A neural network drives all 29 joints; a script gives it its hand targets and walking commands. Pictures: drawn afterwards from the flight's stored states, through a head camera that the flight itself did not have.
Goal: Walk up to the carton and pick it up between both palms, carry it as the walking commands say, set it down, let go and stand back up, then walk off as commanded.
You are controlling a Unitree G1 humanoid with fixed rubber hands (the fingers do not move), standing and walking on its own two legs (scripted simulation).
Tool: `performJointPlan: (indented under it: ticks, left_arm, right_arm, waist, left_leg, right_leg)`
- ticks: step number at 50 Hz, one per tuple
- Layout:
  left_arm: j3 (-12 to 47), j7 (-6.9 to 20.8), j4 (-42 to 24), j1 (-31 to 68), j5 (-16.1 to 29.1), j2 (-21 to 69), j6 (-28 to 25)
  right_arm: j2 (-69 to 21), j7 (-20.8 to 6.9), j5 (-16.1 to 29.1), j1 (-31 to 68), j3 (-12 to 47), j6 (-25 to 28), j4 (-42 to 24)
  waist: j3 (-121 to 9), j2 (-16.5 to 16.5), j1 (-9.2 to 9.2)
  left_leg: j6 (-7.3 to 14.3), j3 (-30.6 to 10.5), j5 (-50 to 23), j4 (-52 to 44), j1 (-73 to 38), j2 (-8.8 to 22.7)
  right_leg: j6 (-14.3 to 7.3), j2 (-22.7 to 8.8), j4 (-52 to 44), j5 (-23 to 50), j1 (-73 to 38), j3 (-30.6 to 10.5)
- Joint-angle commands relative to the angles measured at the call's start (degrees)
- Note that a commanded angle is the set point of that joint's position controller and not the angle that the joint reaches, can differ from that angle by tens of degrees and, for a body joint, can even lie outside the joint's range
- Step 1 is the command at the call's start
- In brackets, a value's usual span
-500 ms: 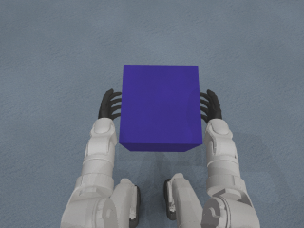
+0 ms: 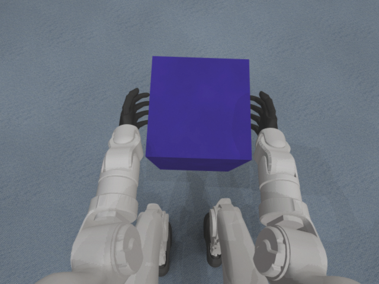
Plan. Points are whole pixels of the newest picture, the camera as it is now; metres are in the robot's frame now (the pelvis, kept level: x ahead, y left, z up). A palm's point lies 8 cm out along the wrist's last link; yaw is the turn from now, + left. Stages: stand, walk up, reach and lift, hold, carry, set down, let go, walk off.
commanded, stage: set down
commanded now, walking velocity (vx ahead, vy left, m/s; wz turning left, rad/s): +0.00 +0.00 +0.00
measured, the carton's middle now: (196, 123) +0.46 -0.03 -0.15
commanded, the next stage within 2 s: none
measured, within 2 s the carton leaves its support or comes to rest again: neither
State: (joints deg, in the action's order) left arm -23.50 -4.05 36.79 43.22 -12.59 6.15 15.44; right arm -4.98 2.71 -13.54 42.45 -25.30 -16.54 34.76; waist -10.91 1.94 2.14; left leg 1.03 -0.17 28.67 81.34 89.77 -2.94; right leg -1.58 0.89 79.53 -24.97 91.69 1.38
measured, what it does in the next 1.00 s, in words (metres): lowers itself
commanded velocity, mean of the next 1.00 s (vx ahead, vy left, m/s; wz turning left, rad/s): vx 0.00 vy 0.00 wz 0.00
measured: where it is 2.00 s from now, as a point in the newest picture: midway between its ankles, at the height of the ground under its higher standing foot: (187, 253)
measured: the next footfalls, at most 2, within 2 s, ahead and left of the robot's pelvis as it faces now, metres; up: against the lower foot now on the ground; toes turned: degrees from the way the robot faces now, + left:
none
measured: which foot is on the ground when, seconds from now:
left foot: down 0.00-1.00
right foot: down 0.00-1.00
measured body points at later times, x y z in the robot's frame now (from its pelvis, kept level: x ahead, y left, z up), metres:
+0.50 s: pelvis -0.02 +0.01 -0.08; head +0.24 -0.01 +0.30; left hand +0.47 +0.11 -0.16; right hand +0.45 -0.18 -0.16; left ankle +0.06 +0.11 -0.57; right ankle +0.09 -0.10 -0.57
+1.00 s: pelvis -0.03 +0.00 -0.14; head +0.27 -0.02 +0.19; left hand +0.49 +0.10 -0.24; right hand +0.48 -0.19 -0.25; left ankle +0.06 +0.11 -0.57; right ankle +0.08 -0.10 -0.57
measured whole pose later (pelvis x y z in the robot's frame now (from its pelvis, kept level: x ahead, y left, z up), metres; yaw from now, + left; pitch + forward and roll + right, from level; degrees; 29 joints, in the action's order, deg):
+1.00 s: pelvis -0.03 +0.00 -0.14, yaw +1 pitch +43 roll +2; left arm -24.3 -7.0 42.9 65.4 -9.8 -0.2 16.9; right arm 3.9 3.3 -11.4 64.8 -25.4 -18.7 41.5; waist -1.4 1.8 2.5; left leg 0.3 1.4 32.9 108.0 118.4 -3.9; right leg -1.6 1.1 106.4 -28.4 121.3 0.5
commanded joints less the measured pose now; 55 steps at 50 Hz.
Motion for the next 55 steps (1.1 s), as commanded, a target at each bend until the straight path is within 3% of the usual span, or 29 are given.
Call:
performJointPlan:
  ticks: [1, 22, 55]
  left_arm:
    - [31.26, 11.66, 0.95, 35.48, 7.01, 54.62, -1.99]
    - [28.65, 8.21, 2.7, 47.35, 8.0, 51.63, -1.43]
    - [25.49, 9.82, 4.28, 63.65, 10.4, 45.01, -0.84]
  right_arm:
    - [-53.43, -13.17, 7.41, 34.03, 31.54, 1.35, 2.8]
    - [-47.65, -12.89, 8.35, 45.93, 26.97, 0.84, 5.09]
    - [-42.7, -12.28, 10.67, 61.66, 27.42, -0.03, 5.75]
  waist:
    - [-48.93, -0.66, 1.46]
    - [-52.89, -0.44, 2.05]
    - [-55.73, -2.21, 1.9]
  left_leg:
    - [-1.48, -2.12, -13.74, -6.3, -15.28, -7.37]
    - [-2.34, -0.55, -11.29, 5.2, -9.22, -8.29]
    - [-1.87, 2.47, -9.91, 20.29, 7.82, -8.45]
  right_leg:
    - [1.72, 7.8, -3.28, 19.0, -33.8, -3.52]
    - [1.68, 8.52, 8.42, 15.02, -19.29, -1.04]
    - [2.05, 7.53, 22.49, 17.34, -14.38, -0.99]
